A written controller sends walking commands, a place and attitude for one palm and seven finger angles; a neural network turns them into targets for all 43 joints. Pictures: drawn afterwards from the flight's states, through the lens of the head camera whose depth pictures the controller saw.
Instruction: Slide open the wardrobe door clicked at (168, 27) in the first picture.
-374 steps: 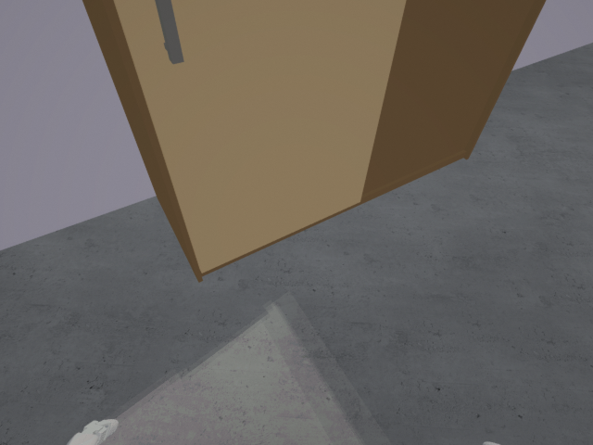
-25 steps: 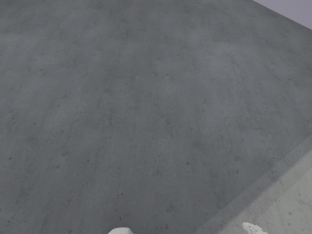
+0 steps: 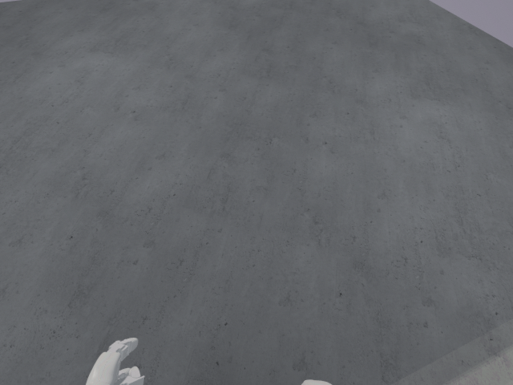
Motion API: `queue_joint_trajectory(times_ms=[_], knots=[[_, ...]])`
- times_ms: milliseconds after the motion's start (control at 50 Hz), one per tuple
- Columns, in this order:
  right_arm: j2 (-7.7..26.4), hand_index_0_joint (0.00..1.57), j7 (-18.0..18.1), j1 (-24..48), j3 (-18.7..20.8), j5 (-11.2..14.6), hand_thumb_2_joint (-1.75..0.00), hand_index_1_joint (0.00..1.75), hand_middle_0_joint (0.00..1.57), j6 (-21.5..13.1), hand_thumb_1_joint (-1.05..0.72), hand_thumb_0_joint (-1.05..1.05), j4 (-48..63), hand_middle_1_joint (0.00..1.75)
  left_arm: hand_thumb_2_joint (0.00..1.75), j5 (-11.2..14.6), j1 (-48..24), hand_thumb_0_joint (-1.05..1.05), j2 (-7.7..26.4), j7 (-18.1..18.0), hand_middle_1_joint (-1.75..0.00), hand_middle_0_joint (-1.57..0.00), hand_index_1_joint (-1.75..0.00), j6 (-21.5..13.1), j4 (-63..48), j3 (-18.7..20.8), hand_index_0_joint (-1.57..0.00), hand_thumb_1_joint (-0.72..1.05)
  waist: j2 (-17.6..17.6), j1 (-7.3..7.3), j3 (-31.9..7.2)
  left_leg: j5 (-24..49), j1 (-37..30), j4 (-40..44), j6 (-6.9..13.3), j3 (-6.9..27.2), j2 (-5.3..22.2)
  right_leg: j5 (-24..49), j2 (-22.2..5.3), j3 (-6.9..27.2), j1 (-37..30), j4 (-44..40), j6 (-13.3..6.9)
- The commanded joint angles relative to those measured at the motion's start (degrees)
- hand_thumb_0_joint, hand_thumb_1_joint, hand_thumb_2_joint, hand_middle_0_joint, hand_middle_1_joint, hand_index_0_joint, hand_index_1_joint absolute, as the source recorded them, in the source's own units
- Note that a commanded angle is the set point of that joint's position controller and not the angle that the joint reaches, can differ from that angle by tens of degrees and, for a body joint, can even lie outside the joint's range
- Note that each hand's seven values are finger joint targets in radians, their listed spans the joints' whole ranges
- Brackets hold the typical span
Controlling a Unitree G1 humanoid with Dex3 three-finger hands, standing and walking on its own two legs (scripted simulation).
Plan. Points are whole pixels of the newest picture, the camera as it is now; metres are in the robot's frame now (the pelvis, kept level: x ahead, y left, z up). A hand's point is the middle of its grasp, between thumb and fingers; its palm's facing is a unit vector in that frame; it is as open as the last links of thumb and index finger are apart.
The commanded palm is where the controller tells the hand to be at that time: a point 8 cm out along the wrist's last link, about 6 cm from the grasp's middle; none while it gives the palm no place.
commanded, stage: turn to face it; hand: left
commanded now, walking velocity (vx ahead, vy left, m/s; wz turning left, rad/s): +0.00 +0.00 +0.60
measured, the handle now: out of the picture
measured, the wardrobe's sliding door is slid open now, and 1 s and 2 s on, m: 0.00 0.00 0.00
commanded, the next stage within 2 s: none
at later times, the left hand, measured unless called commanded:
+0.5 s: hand out of the picture -0.04 +0.22 -0.18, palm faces +0.36 -0.90 -0.23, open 7.4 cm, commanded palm none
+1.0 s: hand out of the picture -0.01 +0.29 -0.15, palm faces +0.58 -0.78 -0.24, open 7.4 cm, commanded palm none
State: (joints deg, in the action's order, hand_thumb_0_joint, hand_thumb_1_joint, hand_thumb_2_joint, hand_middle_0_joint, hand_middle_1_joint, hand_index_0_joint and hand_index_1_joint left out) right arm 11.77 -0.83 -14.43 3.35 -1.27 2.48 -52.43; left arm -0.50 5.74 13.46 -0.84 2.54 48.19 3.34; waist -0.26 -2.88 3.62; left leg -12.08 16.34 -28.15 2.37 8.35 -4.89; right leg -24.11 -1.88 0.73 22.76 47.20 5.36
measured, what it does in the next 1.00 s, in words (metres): steps on the spot, turning left: right foot, then left foot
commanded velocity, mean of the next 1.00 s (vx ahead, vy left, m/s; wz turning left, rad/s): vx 0.00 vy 0.00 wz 0.60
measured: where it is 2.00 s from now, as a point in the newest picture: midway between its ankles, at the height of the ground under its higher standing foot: outside the picture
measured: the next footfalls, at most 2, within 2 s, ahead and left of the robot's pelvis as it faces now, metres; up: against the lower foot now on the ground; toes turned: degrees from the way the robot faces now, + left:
right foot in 0.08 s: +0.04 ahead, -0.14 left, +0.00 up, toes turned +3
left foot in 0.52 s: -0.01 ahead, +0.13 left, +0.00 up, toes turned +26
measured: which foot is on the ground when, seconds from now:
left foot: down 0.00-0.08, up 0.10-0.50, down 0.52-1.00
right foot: up 0.00-0.06, down 0.08-0.52, up 0.54-1.00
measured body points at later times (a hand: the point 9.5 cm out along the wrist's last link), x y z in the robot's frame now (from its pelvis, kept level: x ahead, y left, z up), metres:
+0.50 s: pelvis -0.01 +0.01 -0.01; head +0.03 +0.04 +0.43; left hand -0.06 +0.26 -0.17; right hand +0.17 -0.22 -0.14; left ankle -0.05 +0.11 -0.73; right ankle +0.00 -0.14 -0.74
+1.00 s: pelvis -0.01 +0.03 +0.00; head +0.01 +0.07 +0.45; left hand -0.04 +0.33 -0.13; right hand +0.17 -0.15 -0.13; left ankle -0.05 +0.11 -0.74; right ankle +0.09 -0.10 -0.68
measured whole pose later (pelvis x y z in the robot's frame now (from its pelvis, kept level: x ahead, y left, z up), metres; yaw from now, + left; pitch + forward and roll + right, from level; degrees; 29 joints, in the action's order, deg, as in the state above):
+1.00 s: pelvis -0.01 +0.03 +0.00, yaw +37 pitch +0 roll -2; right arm 10.8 -0.5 -15.4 2.7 -1.1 1.8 -52.8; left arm -0.6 5.3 14.5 -0.9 2.9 49.2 3.4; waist 0.8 -2.6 3.3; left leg -11.6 13.6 -25.8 3.7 9.5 -5.9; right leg -23.3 -2.9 1.5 26.0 54.4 6.4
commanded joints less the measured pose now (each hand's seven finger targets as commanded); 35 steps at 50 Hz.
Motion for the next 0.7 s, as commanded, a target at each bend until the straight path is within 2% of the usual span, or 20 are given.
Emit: queue_joint_trajectory(times_ms=[0,20,40,60,80,100,120,160,280,400,440,460,480,500,520,540,560,600,640,680], knots=[[12.43,0.20,1.04,1.69,3.95,0.11,-0.90,0.30,0.20,-1.07,-0.90,0.00,4.71,0.30,0.90,0.65,4.76,0.00,5.49,-0.97,-0.30,-0.20,-0.30,-2.14,-4.01,1.43,-0.20,0.90,-7.51,3.14,-8.21,21.87,-0.29,1.79,5.63,17.75,12.70,7.26,1.72,-0.38,-11.37,-16.85,-1.20],[11.13,0.20,0.90,1.58,3.72,0.55,-0.90,0.30,0.20,-1.14,-0.90,0.00,4.94,0.30,0.90,0.58,7.33,0.00,6.68,-1.15,-0.30,-0.20,-0.30,-2.75,-3.49,1.73,-0.20,0.90,-4.38,4.38,-9.87,15.19,4.06,-1.40,2.94,15.85,10.16,13.38,-0.80,0.94,-19.15,-26.25,-1.46],[7.19,0.20,0.52,-0.45,3.21,1.22,-0.90,0.30,0.20,-1.30,-0.90,0.00,5.18,0.30,0.90,-0.23,8.22,0.00,11.34,-1.55,-0.30,-0.20,-0.30,-3.41,-3.29,2.62,-0.20,0.90,8.41,4.55,-11.89,-2.30,14.60,-10.70,-1.86,7.41,4.39,13.74,-13.64,11.68,-29.89,-31.84,-5.19],[6.56,0.20,0.68,-0.20,3.22,0.75,-0.90,0.30,0.20,-1.26,-0.90,0.00,6.48,0.30,0.90,-0.71,8.36,0.00,14.44,-1.71,-0.30,-0.20,-0.30,-3.30,-3.70,3.05,-0.20,0.90,17.57,4.96,-11.12,-21.90,20.86,-23.60,-5.35,-2.95,-1.57,22.59,-26.57,23.39,-27.51,-31.15,-12.32],[9.02,0.20,0.71,0.23,3.84,0.17,-0.90,0.30,0.20,-0.83,-0.90,0.00,6.15,0.30,0.90,-0.44,7.31,0.00,13.42,-1.81,-0.30,-0.20,-0.30,-2.88,-4.13,2.53,-0.20,0.90,10.60,4.18,-9.40,-21.70,18.41,-33.47,-4.82,-1.51,1.65,24.12,-26.93,19.11,-20.08,-29.98,-15.05],[8.84,0.20,0.37,0.16,4.05,0.15,-0.90,0.30,0.20,-0.01,-0.90,0.00,5.38,0.30,0.90,-0.31,3.54,0.00,10.13,-2.04,-0.30,-0.20,-0.30,-3.04,-4.59,2.26,-0.20,0.90,8.90,2.44,-6.53,-18.07,17.78,-37.80,-4.82,-1.21,3.19,22.16,-23.62,13.98,-15.73,-30.69,-14.40],[8.12,0.20,0.02,-0.61,3.89,0.02,-0.90,0.30,0.20,0.56,-0.90,0.00,3.85,0.30,0.90,-0.30,1.03,0.00,9.47,-1.85,-0.30,-0.20,-0.30,-3.04,-4.81,1.94,-0.20,0.90,9.99,1.21,-4.48,-15.25,17.63,-40.88,-5.39,-2.92,4.29,20.51,-20.27,11.04,-13.86,-30.34,-13.41],[7.56,0.20,-0.64,-1.05,3.58,-0.08,-0.90,0.30,0.20,0.97,-0.90,0.00,2.80,0.30,0.90,-0.29,0.44,0.00,7.16,-1.41,-0.30,-0.20,-0.30,-3.25,-4.72,0.92,-0.20,0.90,9.49,0.57,-1.63,-10.17,17.95,-43.45,-6.37,-5.33,5.34,25.20,-15.94,2.81,-12.58,-28.80,-11.56],[6.79,0.20,-0.99,4.10,2.92,0.15,-0.90,0.30,0.20,1.53,-0.90,0.00,3.67,0.30,0.90,-0.87,6.73,0.00,8.90,-1.30,-0.30,-0.20,-0.30,-2.94,-2.07,1.43,-0.20,0.90,11.95,3.39,-0.30,-10.35,16.62,-34.56,-7.45,-9.09,6.65,25.36,-16.87,-2.31,-15.15,-28.67,-11.73],[5.77,0.20,-1.09,8.44,1.71,0.76,-0.90,0.30,0.20,0.23,-0.90,0.00,5.21,0.30,0.90,-1.42,9.76,0.00,11.51,-0.99,-0.30,-0.20,-0.30,-2.38,-0.47,2.50,-0.20,0.90,14.08,5.50,-3.35,-13.16,8.67,-16.21,-6.08,-13.86,6.12,36.78,-18.99,-5.88,-18.63,-22.12,-11.74],[6.73,0.20,-0.84,5.21,1.77,0.73,-0.90,0.30,0.20,-0.42,-0.90,0.00,4.76,0.30,0.90,-1.12,9.20,0.00,12.12,-0.92,-0.30,-0.20,-0.30,-2.14,-0.39,2.83,-0.20,0.90,12.41,3.73,-6.43,-6.84,2.32,-6.44,-5.27,-15.06,5.34,37.88,-18.67,-8.53,-18.51,-16.50,-9.50],[8.39,0.20,-0.83,2.41,2.14,0.58,-0.90,0.30,0.20,-0.80,-0.90,0.00,4.18,0.30,0.90,-0.61,8.97,0.00,12.06,-0.73,-0.30,-0.20,-0.30,-1.89,-0.46,2.77,-0.20,0.90,8.39,1.96,-8.35,0.81,-4.93,0.86,-4.69,-14.40,5.12,34.84,-17.50,-10.52,-15.14,-10.63,-7.13],[13.39,0.20,-0.66,-2.12,3.36,0.28,-0.90,0.30,0.20,-1.56,-0.90,0.00,3.43,0.30,0.90,-0.13,9.30,0.00,9.95,-0.51,-0.30,-0.20,-0.30,-1.68,-1.42,2.55,-0.20,0.90,-3.31,-0.71,-12.31,13.61,-16.55,5.27,-1.58,-4.24,12.71,22.18,-13.63,-12.16,-4.81,1.74,-3.78],[19.41,0.20,-0.27,-5.78,4.82,0.47,-0.90,0.30,0.20,-1.79,-0.90,0.00,3.12,0.30,0.90,0.04,7.35,0.00,5.70,-0.15,-0.30,-0.20,-0.30,-1.62,-4.02,1.16,-0.20,0.90,-19.50,-2.31,-13.36,40.89,-23.44,4.98,5.03,14.27,27.19,-14.13,-5.81,-10.16,11.07,13.92,0.39],[19.69,0.20,0.15,-8.00,4.72,0.80,-0.90,0.30,0.20,-1.34,-0.90,0.00,1.60,0.30,0.90,-0.37,4.96,0.00,6.67,-0.53,-0.30,-0.20,-0.30,-0.91,-4.53,1.10,-0.20,0.90,-14.04,-3.12,-14.53,45.48,-22.18,3.33,9.15,12.43,29.40,-15.21,-5.98,-4.01,11.44,19.04,-0.42],[17.40,0.20,0.85,-6.21,4.22,0.50,-0.90,0.30,0.20,-1.53,-0.90,0.00,1.41,0.30,0.90,-0.54,2.93,0.00,6.52,-0.88,-0.30,-0.20,-0.30,-0.42,-3.71,1.22,-0.20,0.90,-13.44,-2.85,-11.73,39.91,-18.38,4.62,8.39,9.85,26.21,-11.65,-6.73,-2.32,11.99,20.92,-0.55],[16.02,0.20,1.40,-3.03,3.75,0.29,-0.90,0.30,0.20,-1.62,-0.90,0.00,2.58,0.30,0.90,-0.36,2.04,0.00,6.60,-0.69,-0.30,-0.20,-0.30,-0.50,-3.23,1.55,-0.20,0.90,-13.64,-1.90,-8.70,36.14,-15.57,4.87,8.01,9.76,23.63,-7.98,-6.56,-1.65,13.01,22.41,-0.36],[13.42,0.20,1.58,2.23,2.42,0.28,-0.90,0.30,0.20,-1.92,-0.90,0.00,4.20,0.30,0.90,-0.37,3.57,0.00,7.10,0.03,-0.30,-0.20,-0.30,-0.77,-1.57,1.84,-0.20,0.90,-10.76,0.83,-5.96,31.50,-10.94,6.14,5.73,5.85,19.27,-1.04,-6.13,-0.99,11.09,22.85,-0.02],[12.81,0.20,1.58,3.00,2.27,0.45,-0.90,0.30,0.20,-2.27,-0.90,0.00,4.55,0.30,0.90,-0.55,5.86,0.00,7.13,0.22,-0.30,-0.20,-0.30,-0.68,-0.50,1.87,-0.20,0.90,-8.56,1.94,-6.75,31.38,-12.17,6.67,4.66,3.90,17.22,2.26,-5.08,-1.06,10.80,22.40,0.54],[12.69,0.20,1.62,1.61,2.26,0.55,-0.90,0.30,0.20,-2.38,-0.90,0.00,4.39,0.30,0.90,-0.53,5.62,0.00,7.10,0.04,-0.30,-0.20,-0.30,-0.61,-0.43,1.89,-0.20,0.90,-6.90,1.85,-7.18,30.60,-12.75,7.21,4.59,5.24,16.63,3.94,-4.53,-0.44,10.67,21.34,0.97]])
